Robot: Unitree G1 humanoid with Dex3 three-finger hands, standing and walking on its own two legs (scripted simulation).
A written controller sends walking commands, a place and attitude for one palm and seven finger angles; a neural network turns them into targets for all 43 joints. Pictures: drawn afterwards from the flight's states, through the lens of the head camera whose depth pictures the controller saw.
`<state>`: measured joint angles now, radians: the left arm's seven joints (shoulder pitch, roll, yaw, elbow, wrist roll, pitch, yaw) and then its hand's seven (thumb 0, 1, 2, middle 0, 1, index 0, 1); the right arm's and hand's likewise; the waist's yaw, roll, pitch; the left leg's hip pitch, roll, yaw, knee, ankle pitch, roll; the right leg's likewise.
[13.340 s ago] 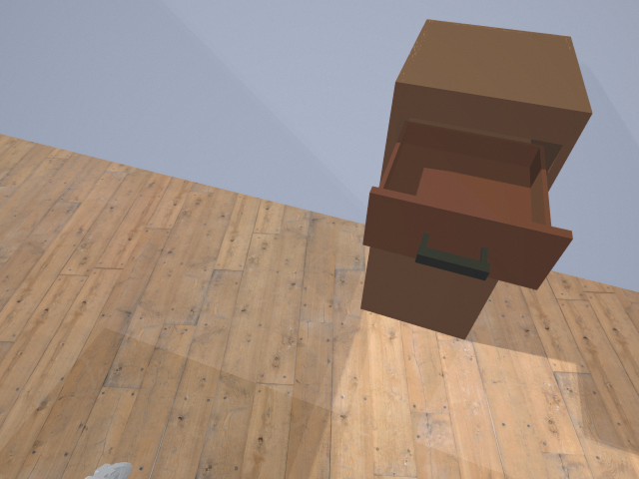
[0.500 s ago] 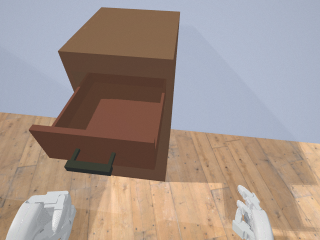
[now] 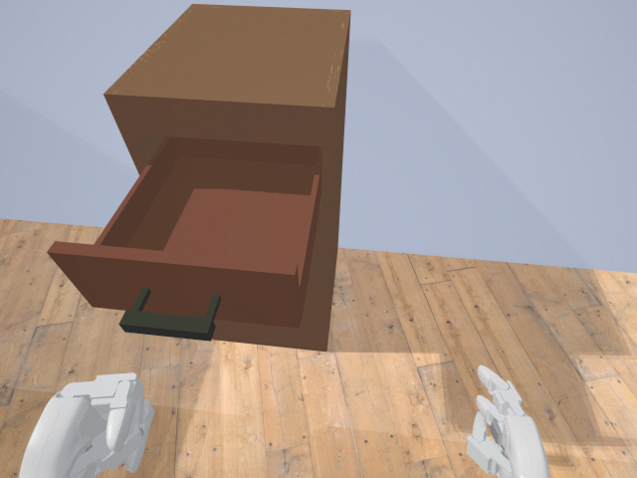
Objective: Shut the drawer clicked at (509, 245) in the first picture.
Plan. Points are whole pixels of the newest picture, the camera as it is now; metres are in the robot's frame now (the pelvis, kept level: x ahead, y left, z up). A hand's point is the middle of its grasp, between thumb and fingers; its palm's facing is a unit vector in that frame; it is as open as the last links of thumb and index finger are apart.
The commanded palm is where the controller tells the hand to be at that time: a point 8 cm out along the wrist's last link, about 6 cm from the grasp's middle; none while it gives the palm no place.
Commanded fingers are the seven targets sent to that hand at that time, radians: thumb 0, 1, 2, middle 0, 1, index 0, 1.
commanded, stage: bring the fist close to the handle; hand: left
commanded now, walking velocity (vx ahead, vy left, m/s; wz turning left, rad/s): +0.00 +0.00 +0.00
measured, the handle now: (173, 311) +0.32 +0.24 +0.01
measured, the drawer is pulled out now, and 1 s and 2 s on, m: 0.28 0.28 0.25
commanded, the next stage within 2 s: push the drawer shut in 1.20 s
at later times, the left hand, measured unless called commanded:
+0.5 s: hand (169, 406) +0.19 +0.19 +0.03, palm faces -0.01 -1.00 -0.06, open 3.2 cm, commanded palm +0.16 +0.26 +0.03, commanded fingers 0.00 0.90 0.90 -1.40 -1.60 -1.40 -1.60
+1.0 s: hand (180, 394) +0.21 +0.19 +0.01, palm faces -0.05 -1.00 -0.04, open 3.3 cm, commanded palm +0.18 +0.26 +0.01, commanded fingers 0.00 0.90 0.90 -1.40 -1.60 -1.40 -1.60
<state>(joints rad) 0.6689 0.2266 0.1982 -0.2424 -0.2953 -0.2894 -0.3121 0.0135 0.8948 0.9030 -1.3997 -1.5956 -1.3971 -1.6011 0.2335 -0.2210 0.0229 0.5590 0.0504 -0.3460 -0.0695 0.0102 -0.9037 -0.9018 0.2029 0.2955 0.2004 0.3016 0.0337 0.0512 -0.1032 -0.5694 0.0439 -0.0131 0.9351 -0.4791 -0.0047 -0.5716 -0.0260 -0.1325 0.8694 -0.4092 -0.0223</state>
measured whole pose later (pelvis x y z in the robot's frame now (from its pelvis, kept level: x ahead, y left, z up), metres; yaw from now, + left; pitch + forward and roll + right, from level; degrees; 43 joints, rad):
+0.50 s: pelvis -0.01 +0.01 -0.02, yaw +0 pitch +12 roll -2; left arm 0.51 0.21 0.17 -0.12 -0.26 -0.37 -0.27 0.01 0.89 0.90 -1.40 -1.60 -1.40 -1.60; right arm 0.23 -0.22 0.01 0.55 0.02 -0.28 -0.05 0.01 -0.90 -0.90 0.20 0.30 0.20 0.30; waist 0.00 0.03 -0.12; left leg -0.77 0.03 0.00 1.08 -0.53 0.01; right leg -0.78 -0.05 -0.12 1.02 -0.46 -0.01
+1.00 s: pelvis -0.01 +0.02 -0.05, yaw -1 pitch +17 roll -3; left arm 0.44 0.23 0.16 -0.12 -0.26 -0.36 -0.26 0.02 0.90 0.90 -1.40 -1.60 -1.39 -1.60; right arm 0.23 -0.22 0.00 0.51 0.02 -0.19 -0.04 0.01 -0.90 -0.90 0.20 0.30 0.20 0.30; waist -0.01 0.03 -0.15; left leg -0.92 0.03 -0.01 1.20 -0.58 0.02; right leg -0.93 -0.05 -0.12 1.13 -0.49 -0.01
